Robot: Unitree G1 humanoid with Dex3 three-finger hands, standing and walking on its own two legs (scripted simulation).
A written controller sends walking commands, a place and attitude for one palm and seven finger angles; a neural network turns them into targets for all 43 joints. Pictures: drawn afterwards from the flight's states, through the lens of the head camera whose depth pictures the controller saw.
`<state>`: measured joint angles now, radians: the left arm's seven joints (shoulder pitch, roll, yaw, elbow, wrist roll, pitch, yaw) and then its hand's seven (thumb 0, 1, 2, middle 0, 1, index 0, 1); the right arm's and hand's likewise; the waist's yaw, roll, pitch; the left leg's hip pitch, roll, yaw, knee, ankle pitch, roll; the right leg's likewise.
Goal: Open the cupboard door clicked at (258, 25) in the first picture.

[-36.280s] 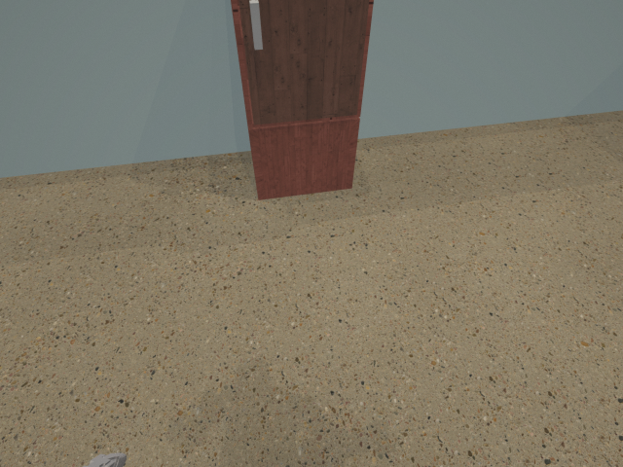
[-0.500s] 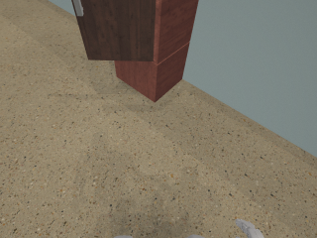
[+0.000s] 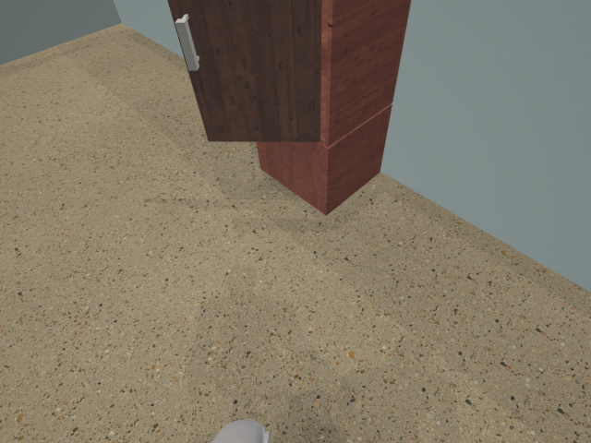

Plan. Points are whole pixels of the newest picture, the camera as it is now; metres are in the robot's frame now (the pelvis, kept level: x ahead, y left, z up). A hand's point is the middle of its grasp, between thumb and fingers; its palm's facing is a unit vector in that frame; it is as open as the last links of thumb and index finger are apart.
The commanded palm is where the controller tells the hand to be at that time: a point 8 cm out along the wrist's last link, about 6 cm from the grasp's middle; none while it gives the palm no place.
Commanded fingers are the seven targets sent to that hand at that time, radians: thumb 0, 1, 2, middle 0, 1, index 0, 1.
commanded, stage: take the last steps up to it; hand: left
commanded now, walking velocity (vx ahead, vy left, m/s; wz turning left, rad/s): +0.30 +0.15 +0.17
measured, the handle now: (189, 42) +1.12 +0.36 +0.02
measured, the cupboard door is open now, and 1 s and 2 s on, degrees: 42 42 42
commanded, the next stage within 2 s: come to a stop and stand still in 1.30 s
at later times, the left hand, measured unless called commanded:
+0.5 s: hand out of the picture +0.14 +0.29 -0.18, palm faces +0.12 -0.98 -0.18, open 7.4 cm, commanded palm none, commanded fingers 0.00 0.90 0.90 -0.20 -0.30 -0.20 -0.30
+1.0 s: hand (164, 312) +0.37 +0.29 -0.16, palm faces +0.08 -0.97 -0.23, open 7.1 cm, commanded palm none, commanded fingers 0.00 0.90 0.90 -0.20 -0.30 -0.20 -0.30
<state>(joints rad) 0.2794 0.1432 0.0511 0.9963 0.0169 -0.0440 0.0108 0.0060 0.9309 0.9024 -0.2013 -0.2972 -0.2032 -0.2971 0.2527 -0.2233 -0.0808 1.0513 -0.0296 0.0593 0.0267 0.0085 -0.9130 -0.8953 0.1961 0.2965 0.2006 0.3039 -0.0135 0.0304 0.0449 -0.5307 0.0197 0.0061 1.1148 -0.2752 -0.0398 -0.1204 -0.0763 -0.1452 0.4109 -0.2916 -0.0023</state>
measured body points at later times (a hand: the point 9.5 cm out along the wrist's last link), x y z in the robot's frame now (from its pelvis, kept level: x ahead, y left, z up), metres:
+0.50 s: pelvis +0.14 +0.11 -0.01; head +0.18 +0.11 +0.44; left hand +0.14 +0.34 -0.17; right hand +0.23 -0.13 -0.15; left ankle +0.13 +0.19 -0.75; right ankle +0.14 -0.02 -0.67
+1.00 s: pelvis +0.34 +0.10 +0.00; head +0.38 +0.09 +0.45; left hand +0.36 +0.34 -0.15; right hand +0.35 -0.13 -0.16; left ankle +0.36 +0.25 -0.68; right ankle +0.31 +0.01 -0.75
